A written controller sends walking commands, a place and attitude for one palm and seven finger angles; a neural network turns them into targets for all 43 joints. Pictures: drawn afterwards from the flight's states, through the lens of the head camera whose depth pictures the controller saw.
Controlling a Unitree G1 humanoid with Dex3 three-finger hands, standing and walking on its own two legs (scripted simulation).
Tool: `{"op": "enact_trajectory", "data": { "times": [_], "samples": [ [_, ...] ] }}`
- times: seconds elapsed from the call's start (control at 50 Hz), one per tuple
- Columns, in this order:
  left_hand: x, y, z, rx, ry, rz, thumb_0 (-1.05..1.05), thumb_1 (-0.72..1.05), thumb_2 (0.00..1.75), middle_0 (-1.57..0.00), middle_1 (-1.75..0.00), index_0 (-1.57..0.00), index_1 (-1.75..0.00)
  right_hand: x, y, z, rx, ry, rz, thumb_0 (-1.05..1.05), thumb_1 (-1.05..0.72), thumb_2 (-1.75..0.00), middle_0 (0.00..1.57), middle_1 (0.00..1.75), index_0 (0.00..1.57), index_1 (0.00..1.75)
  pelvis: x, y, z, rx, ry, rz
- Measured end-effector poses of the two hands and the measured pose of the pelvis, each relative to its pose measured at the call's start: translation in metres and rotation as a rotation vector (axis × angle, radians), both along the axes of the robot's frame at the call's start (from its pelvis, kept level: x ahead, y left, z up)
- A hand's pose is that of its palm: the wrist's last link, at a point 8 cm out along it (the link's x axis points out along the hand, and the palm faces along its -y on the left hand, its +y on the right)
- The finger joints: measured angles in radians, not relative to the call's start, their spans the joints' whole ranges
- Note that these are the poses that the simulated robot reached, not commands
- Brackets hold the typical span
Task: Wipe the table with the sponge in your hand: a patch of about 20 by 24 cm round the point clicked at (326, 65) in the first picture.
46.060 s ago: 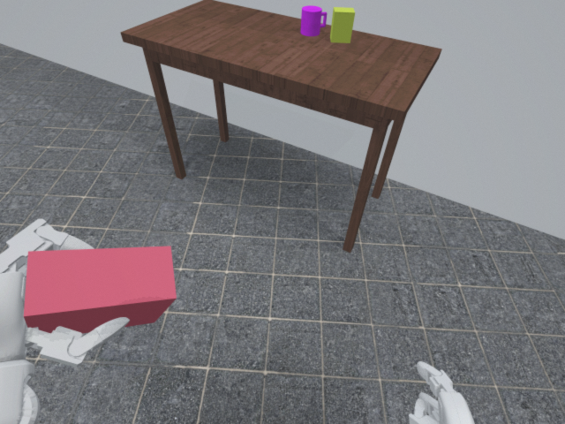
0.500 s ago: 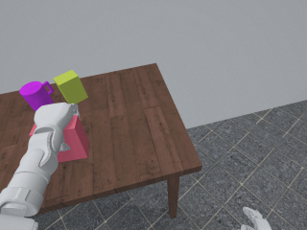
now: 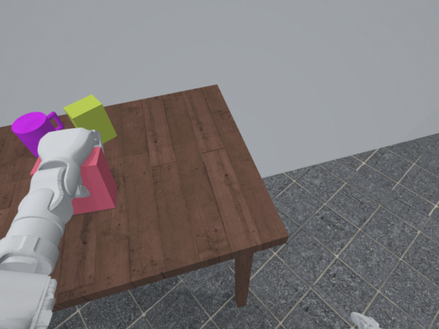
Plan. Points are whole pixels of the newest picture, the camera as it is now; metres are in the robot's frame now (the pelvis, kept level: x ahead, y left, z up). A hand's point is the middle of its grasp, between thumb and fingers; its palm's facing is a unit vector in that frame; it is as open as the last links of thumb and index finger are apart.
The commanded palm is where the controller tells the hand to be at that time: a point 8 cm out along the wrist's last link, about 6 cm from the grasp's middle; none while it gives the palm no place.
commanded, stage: wipe forward along the first lane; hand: left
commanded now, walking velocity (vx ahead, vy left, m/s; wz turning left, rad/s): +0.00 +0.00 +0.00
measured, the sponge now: (83, 189) +0.37 +0.32 +0.02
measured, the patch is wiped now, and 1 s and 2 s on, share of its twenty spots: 0.05 0.30 0.55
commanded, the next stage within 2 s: slide across to the middle lane in 0.12 s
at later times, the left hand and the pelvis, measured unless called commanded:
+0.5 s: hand (85, 152) +0.42 +0.32 +0.08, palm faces -0.08 +0.02 -1.00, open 10.0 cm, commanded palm +0.41 +0.29 +0.13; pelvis +0.01 +0.02 +0.00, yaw +0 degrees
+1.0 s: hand (117, 139) +0.46 +0.26 +0.08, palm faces -0.05 +0.00 -1.00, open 10.0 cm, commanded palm +0.43 +0.24 +0.13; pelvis +0.04 +0.02 +0.00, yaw +1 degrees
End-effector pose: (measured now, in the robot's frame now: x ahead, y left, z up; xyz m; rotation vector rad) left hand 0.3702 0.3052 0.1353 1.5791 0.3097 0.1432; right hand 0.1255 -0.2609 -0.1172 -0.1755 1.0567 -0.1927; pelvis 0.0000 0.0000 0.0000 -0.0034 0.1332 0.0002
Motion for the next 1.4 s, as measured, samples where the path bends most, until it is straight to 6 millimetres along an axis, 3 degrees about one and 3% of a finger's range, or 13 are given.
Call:
{"op": "enact_trajectory", "data": {
  "times": [0.26, 0.44, 0.54, 0.68, 0.9, 1.08, 1.4],
  "samples": [
    [0.027, 0.010, 0.000, 0.013, 0.016, -0.003, 0.01, -0.56, 1.08, -0.80, -1.33, -0.81, -1.33, -0.023, 0.004, -0.003, -0.012, 0.069, -0.034, 0.01, -0.91, -0.90, 0.20, 0.30, 0.20, 0.30, 0.001, 0.008, -0.001, -0.006, 0.035, -0.002],
    [0.033, 0.005, 0.000, 0.025, -0.013, -0.028, 0.01, -0.55, 1.08, -0.79, -1.34, -0.80, -1.35, -0.032, 0.012, -0.008, -0.006, 0.120, -0.057, 0.01, -0.91, -0.90, 0.20, 0.30, 0.20, 0.30, 0.008, 0.016, 0.001, -0.010, 0.030, 0.001],
    [0.037, 0.002, 0.000, 0.014, -0.025, -0.016, 0.01, -0.55, 1.08, -0.78, -1.36, -0.79, -1.36, -0.019, 0.021, -0.007, 0.005, 0.111, -0.043, 0.01, -0.91, -0.90, 0.20, 0.30, 0.20, 0.30, 0.014, 0.020, 0.002, -0.010, 0.020, 0.007],
    [0.048, -0.010, 0.002, 0.012, -0.031, -0.017, 0.01, -0.54, 1.08, -0.77, -1.37, -0.77, -1.37, 0.016, 0.035, -0.004, 0.020, 0.057, -0.002, 0.01, -0.91, -0.90, 0.20, 0.30, 0.20, 0.30, 0.022, 0.024, 0.002, -0.011, 0.017, 0.018],
    [0.067, -0.041, 0.002, -0.011, -0.052, -0.028, 0.00, -0.53, 1.08, -0.76, -1.38, -0.76, -1.38, 0.062, 0.049, 0.001, 0.046, 0.001, 0.051, 0.01, -0.91, -0.90, 0.20, 0.30, 0.20, 0.30, 0.037, 0.025, 0.002, -0.010, 0.020, 0.023],
    [0.069, -0.056, -0.001, -0.010, -0.059, -0.002, 0.00, -0.52, 1.07, -0.74, -1.39, -0.75, -1.39, 0.073, 0.045, 0.000, 0.064, 0.014, 0.062, 0.01, -0.91, -0.90, 0.20, 0.30, 0.20, 0.30, 0.045, 0.021, 0.002, -0.009, 0.021, 0.022],
    [0.039, -0.072, -0.002, -0.024, -0.107, 0.007, 0.00, -0.48, 1.06, -0.70, -1.43, -0.71, -1.42, 0.092, 0.035, 0.012, 0.081, -0.056, 0.079, 0.01, -0.91, -0.90, 0.20, 0.30, 0.20, 0.30, 0.046, 0.012, 0.003, -0.003, -0.016, 0.015]
  ]
}}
